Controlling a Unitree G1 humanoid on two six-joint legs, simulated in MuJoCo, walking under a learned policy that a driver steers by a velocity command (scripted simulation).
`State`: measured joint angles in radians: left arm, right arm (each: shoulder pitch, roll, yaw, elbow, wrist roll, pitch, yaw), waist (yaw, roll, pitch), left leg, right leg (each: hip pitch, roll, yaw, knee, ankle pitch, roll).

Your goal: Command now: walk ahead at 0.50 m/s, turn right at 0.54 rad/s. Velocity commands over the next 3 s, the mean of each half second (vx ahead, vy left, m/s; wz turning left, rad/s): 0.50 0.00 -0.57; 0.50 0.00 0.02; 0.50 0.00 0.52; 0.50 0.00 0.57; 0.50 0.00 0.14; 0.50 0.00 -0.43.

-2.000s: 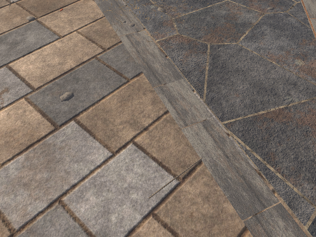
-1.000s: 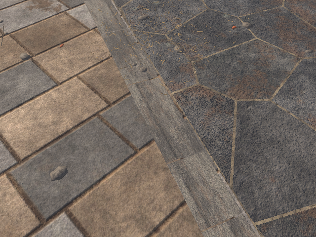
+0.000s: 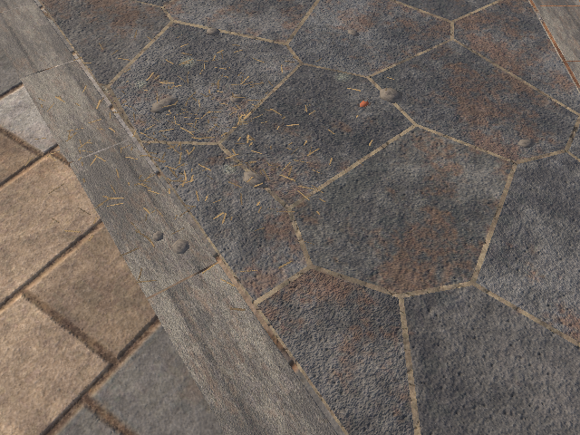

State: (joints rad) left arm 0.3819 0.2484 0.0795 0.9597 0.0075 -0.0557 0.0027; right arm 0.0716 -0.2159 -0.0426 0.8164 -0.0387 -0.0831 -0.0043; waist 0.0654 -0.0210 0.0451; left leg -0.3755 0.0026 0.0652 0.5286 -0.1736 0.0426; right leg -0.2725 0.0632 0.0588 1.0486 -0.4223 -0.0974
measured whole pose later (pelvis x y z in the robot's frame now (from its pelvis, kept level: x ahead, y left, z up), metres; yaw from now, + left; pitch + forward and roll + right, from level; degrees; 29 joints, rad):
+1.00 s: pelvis +0.51 -0.14 -0.01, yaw -14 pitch +1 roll +0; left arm 0.40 0.22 0.02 0.97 0.03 -0.08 0.03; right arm 0.12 -0.23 -0.03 0.81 -0.03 -0.03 0.04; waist 0.04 0.02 0.04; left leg -0.51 -0.03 0.12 0.60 -0.13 0.12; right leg 0.17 0.09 -0.14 0.25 -0.41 -0.08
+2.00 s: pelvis +1.03 -0.17 +0.00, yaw +22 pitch +2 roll -2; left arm 0.41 0.26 0.04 0.87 0.02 -0.07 0.00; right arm 0.04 -0.26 -0.03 0.66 -0.04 0.00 0.08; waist 0.08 0.03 0.04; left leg -0.57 0.03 0.07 0.65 -0.15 0.09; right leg 0.08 -0.03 -0.25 0.28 -0.37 0.02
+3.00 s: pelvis +1.55 +0.01 +0.01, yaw +8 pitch +2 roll -1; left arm 0.41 0.27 0.07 0.87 0.00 -0.04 -0.01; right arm 0.07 -0.26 -0.01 0.74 -0.04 -0.03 0.02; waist 0.08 0.04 0.04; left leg -0.63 0.08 -0.05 0.68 -0.05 -0.05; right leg -0.06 0.14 0.14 0.30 -0.25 -0.11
